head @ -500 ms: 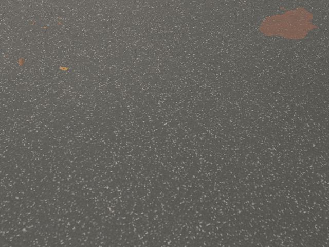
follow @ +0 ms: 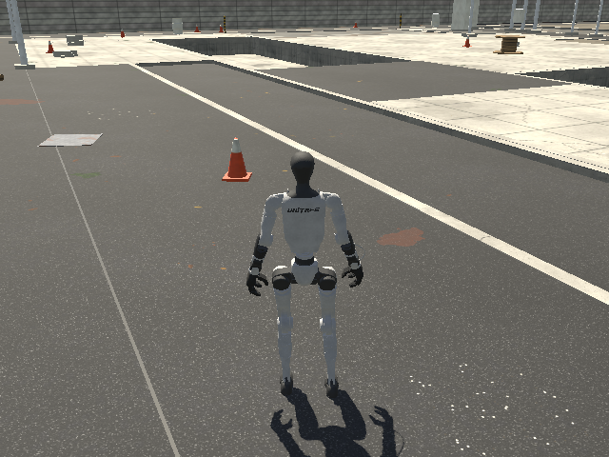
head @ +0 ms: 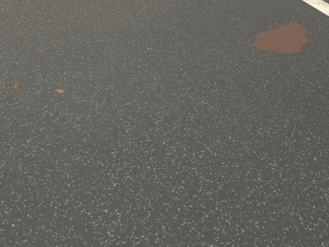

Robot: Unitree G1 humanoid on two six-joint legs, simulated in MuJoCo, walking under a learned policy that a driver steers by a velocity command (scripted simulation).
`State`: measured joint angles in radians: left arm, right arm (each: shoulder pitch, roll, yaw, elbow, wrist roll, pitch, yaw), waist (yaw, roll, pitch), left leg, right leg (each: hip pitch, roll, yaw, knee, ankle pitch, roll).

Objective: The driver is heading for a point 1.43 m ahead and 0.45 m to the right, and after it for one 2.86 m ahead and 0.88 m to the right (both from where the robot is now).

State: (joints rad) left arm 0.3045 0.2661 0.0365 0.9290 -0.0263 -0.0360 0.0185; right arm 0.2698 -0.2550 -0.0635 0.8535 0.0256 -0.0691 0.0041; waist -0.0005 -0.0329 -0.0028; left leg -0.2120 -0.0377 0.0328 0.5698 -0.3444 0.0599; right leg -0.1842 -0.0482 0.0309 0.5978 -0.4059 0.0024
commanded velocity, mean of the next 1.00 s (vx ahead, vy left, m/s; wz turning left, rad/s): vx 0.46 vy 0.00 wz -0.02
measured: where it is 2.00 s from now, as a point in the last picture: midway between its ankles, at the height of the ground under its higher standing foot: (184, 167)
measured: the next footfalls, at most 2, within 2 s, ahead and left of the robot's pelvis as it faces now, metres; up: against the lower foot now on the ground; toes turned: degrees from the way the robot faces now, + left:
right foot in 0.40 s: +0.37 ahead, -0.14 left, +0.00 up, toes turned -1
left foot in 0.96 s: +0.68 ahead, +0.09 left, +0.00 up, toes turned -1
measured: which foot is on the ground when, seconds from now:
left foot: down 0.00-0.42, up 0.44-0.94, down 0.96-1.00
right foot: down 0.00-0.00, up 0.02-0.38, down 0.40-0.98, up 1.00-1.00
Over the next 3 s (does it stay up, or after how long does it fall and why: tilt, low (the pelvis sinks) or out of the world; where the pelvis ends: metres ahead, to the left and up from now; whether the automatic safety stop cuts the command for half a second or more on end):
stays up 1.08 -0.26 0.01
